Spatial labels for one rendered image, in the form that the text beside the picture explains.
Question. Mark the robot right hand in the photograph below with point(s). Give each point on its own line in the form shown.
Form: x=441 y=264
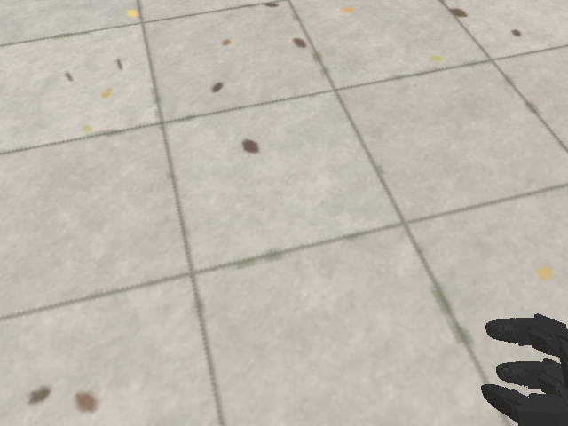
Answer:
x=548 y=336

